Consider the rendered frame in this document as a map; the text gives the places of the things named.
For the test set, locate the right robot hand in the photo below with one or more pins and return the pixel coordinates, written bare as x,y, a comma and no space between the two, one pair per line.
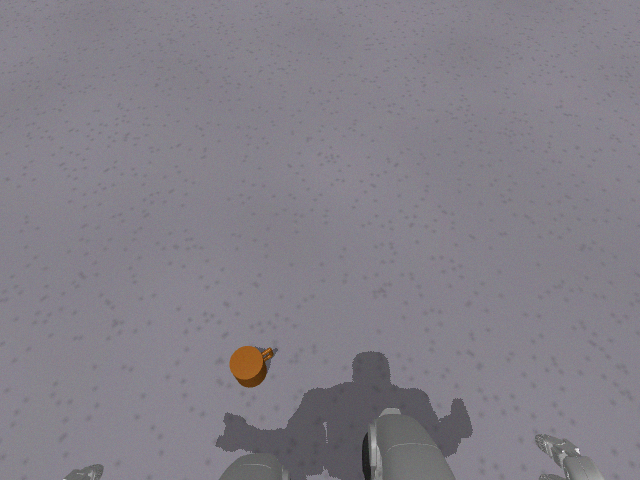
567,456

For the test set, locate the mug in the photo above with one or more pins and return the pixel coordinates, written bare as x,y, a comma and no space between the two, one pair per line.
248,365

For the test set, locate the left robot hand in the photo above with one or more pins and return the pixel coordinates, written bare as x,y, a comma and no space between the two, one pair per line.
93,472

